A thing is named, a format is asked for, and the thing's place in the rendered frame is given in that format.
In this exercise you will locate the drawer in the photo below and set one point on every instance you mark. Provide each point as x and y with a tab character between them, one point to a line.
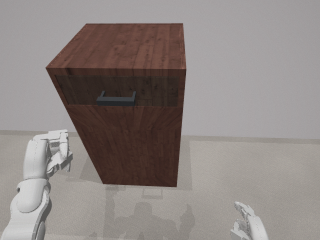
160	91

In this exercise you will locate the robot right hand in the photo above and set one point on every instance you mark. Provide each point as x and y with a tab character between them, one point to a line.
252	229

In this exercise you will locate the robot left forearm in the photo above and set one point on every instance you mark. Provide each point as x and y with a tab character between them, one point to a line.
29	210

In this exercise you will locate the cabinet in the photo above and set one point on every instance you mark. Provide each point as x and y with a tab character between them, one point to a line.
128	145

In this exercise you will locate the robot left hand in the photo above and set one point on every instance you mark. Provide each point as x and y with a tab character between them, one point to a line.
38	154

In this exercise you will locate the handle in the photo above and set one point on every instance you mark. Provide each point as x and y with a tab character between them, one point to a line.
102	100

